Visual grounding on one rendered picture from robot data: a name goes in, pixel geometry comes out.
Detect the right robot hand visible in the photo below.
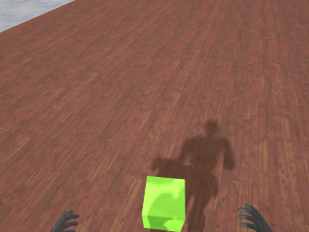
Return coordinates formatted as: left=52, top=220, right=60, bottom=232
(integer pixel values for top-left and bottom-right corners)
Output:
left=238, top=203, right=272, bottom=232

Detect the carton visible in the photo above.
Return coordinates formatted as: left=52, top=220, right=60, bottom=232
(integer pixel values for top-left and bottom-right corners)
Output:
left=142, top=176, right=185, bottom=232

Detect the left robot hand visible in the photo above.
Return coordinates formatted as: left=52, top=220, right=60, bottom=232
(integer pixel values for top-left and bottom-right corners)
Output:
left=50, top=210, right=80, bottom=232

